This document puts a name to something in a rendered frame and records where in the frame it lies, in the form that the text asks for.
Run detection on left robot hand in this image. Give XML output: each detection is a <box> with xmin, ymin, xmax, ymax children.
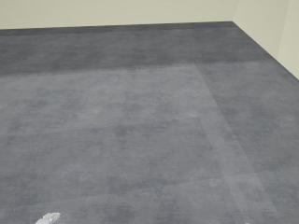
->
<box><xmin>36</xmin><ymin>212</ymin><xmax>61</xmax><ymax>224</ymax></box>

